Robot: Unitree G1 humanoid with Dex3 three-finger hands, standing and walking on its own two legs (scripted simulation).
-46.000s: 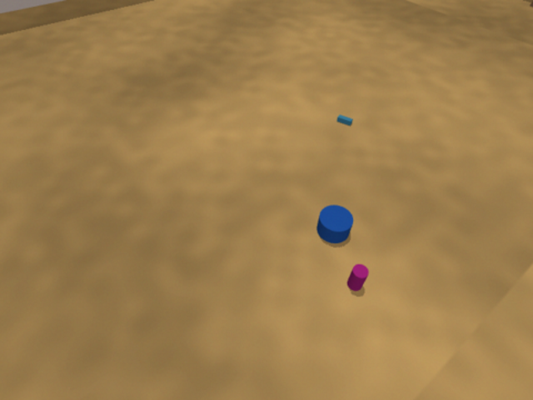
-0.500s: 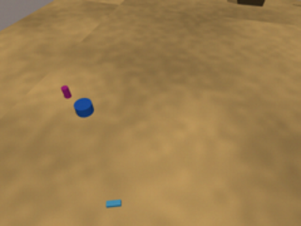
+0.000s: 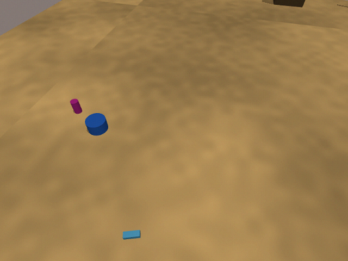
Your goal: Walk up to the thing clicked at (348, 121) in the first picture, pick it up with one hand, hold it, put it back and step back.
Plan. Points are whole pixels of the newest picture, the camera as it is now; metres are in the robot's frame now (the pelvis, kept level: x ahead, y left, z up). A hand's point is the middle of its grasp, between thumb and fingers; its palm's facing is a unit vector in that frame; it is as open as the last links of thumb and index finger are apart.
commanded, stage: stand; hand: left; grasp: from above
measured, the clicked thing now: (131, 234) +0.40 +0.23 -0.77
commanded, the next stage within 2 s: rise first in 0.30 s
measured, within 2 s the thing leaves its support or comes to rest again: neither
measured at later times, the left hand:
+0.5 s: hand out of the picture +0.10 +0.25 -0.16, palm faces +0.04 -0.94 -0.33, open 7.5 cm
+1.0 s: hand out of the picture +0.11 +0.26 -0.24, palm faces -0.17 -0.88 -0.45, open 12.4 cm
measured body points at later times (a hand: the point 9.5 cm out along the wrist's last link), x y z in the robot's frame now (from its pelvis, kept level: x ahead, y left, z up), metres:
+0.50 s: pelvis -0.01 +0.00 +0.00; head +0.02 +0.00 +0.44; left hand +0.10 +0.30 -0.13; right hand +0.08 -0.29 -0.13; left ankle +0.00 +0.12 -0.75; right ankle -0.02 -0.12 -0.75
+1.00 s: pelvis -0.02 +0.01 -0.08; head +0.07 +0.03 +0.36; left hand +0.12 +0.31 -0.21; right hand +0.13 -0.25 -0.18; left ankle -0.01 +0.13 -0.75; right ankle -0.02 -0.12 -0.75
